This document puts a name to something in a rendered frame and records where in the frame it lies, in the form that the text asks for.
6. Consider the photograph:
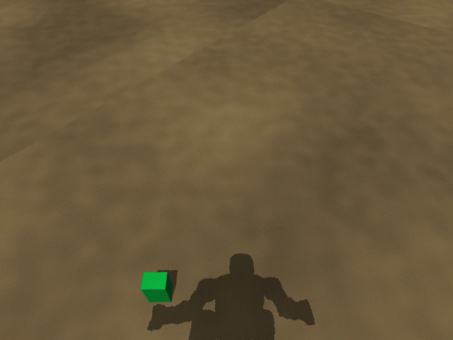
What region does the carton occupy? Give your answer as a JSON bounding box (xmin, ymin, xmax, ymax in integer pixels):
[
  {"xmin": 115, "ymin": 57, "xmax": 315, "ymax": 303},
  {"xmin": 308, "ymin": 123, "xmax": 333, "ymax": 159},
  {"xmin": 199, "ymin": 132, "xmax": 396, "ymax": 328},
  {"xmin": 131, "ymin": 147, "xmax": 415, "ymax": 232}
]
[{"xmin": 141, "ymin": 272, "xmax": 173, "ymax": 302}]

